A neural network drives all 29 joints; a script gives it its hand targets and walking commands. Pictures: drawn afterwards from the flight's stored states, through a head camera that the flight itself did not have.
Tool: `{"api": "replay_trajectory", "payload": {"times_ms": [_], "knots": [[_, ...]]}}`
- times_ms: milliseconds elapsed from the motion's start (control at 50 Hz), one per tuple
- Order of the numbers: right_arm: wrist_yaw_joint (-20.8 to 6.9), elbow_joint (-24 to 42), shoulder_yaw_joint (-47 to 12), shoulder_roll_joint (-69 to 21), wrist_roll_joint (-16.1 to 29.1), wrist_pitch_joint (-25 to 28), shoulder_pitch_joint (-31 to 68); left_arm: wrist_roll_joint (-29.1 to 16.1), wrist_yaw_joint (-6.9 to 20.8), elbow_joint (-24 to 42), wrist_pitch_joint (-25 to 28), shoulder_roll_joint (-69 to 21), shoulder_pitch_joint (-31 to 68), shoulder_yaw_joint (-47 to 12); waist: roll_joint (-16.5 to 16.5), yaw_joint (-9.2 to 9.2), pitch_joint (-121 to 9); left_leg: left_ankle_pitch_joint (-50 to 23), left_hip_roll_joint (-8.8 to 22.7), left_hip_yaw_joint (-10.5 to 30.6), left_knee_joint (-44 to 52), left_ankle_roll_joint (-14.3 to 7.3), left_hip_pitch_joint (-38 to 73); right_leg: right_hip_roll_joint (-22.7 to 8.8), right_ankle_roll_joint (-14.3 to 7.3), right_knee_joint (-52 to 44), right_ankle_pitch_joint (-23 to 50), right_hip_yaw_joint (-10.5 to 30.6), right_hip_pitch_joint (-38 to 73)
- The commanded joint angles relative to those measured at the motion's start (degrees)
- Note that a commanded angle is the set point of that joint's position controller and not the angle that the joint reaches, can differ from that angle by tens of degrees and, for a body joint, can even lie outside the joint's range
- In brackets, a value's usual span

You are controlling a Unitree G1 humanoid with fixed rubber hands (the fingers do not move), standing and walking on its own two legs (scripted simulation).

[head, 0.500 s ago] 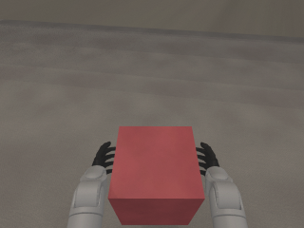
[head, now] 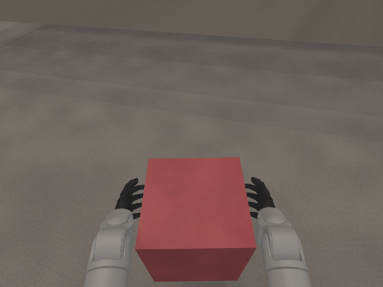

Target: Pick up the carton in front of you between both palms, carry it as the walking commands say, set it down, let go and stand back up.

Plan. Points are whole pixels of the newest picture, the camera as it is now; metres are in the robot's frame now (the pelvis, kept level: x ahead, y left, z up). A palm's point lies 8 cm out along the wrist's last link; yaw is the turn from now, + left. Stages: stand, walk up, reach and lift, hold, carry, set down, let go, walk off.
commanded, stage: hold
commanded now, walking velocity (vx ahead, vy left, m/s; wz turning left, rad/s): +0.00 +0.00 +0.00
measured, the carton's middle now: (194, 222) +0.29 +0.00 -0.05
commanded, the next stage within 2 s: set down in 0.36 s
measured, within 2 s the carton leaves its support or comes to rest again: neither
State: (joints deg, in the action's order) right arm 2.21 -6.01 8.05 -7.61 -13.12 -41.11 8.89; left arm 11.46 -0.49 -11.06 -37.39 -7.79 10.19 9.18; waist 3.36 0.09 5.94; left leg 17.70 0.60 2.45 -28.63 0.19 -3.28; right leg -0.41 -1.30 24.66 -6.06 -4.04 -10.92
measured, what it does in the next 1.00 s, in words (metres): lowers itself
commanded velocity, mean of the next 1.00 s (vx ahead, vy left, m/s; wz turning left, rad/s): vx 0.00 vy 0.00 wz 0.00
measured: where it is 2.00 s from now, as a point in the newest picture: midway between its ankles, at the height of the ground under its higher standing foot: outside the picture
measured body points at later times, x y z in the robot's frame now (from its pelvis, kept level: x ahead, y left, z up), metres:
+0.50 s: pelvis +0.01 -0.03 +0.00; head -0.02 -0.06 +0.45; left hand +0.31 +0.13 +0.03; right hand +0.31 -0.17 +0.02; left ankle -0.01 +0.13 -0.73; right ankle +0.09 -0.11 -0.74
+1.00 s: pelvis -0.02 +0.01 -0.07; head +0.19 -0.03 +0.33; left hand +0.38 +0.14 -0.15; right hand +0.37 -0.17 -0.17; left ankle -0.01 +0.13 -0.74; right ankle +0.09 -0.10 -0.74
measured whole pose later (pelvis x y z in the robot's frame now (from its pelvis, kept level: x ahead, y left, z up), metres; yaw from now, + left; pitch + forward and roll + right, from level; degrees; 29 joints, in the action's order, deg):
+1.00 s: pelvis -0.02 +0.01 -0.07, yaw +1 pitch +24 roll +1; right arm -1.1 -31.9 21.9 -3.5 -15.4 -11.2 35.6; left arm 12.7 -4.1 -33.5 -8.4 -8.8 34.9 22.5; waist 4.2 -2.6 4.4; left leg 25.0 -3.4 2.5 -57.2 0.5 -55.7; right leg -1.5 -0.4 52.3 -12.3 0.1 -63.4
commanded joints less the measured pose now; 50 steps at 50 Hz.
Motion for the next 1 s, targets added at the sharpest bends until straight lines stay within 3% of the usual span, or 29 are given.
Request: {"api": "replay_trajectory", "payload": {"times_ms": [0,200,400,540,640,720,780,880,980], "knots": [[-11.4,5.7,-33.7,-48.9,13.4,2.8,27.1,-11.5,11.1,6.2,2.8,-48.4,28.0,-30.8,-2.2,0.0,-16.0,1.6,-2.8,5.2,10.5,-5.0,-25.1,4.1,1.3,1.0,-0.4,10.1,29.7],[-12.9,2.3,-33.2,-53.2,13.7,1.9,29.7,-10.9,13.4,1.8,2.5,-51.5,29.9,-28.2,-4.4,0.12,-17.8,0.2,-4.2,4.9,9.6,-4.8,-22.9,2.0,2.1,-2.4,-4.6,12.7,29.1],[-14.5,-3.0,-29.5,-55.1,13.0,2.0,32.9,-9.5,14.8,-2.5,2.6,-53.0,33.0,-24.5,-4.2,-0.07,-17.7,-0.3,-4.3,5.0,10.3,-4.6,-21.7,1.3,2.2,-4.0,-5.1,12.9,28.7],[-15.6,-16.5,-16.8,-53.1,7.7,6.1,43.3,-3.5,15.6,-15.3,7.0,-53.4,44.2,-14.2,-2.5,-1.46,-14.1,6.9,-3.8,4.9,7.8,-5.0,-28.0,2.1,1.6,-0.5,-12.2,12.1,25.5],[-14.3,-25.8,-4.0,-45.6,0.1,11.4,48.9,4.9,13.1,-24.4,12.3,-46.4,49.2,-1.6,-3.0,-2.09,-11.8,8.1,-5.3,3.9,1.4,-4.3,-32.8,3.0,1.0,3.9,-14.9,11.7,15.7],[-12.5,-28.6,1.6,-37.7,-4.2,16.8,48.6,8.1,10.7,-26.1,17.2,-40.0,49.1,3.9,-3.3,-1.75,-14.8,5.3,-6.6,3.4,-3.8,-3.2,-40.8,3.8,0.8,10.1,-7.9,11.2,9.4],[-12.1,-28.9,0.3,-36.0,-4.4,22.1,48.1,6.6,9.6,-25.8,21.9,-39.1,48.6,2.1,-3.2,-1.65,-20.8,2.2,-7.6,2.4,-7.9,-2.2,-45.6,4.6,0.5,15.6,0.8,10.1,5.3],[-12.7,-28.7,-8.9,-40.8,-0.5,30.8,52.2,0.9,8.7,-25.6,30.4,-45.3,51.7,-8.2,-4.0,-2.71,-38.8,-2.9,-9.4,0.9,-16.6,0.1,-57.3,5.4,0.5,26.7,15.6,9.1,3.2],[-12.0,-21.6,-18.4,-41.9,5.9,34.8,56.9,-7.2,5.5,-17.8,34.2,-47.0,57.7,-22.2,-3.7,-4.98,-68.5,-12.9,-10.7,0.5,-25.1,1.9,-63.3,5.4,0.0,38.2,33.2,8.9,5.8]]}}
